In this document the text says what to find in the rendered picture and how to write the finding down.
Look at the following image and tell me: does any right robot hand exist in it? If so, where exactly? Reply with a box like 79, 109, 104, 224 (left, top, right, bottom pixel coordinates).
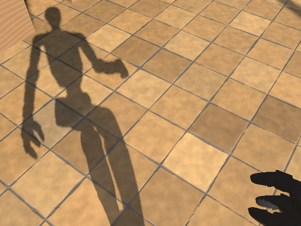
248, 169, 301, 226

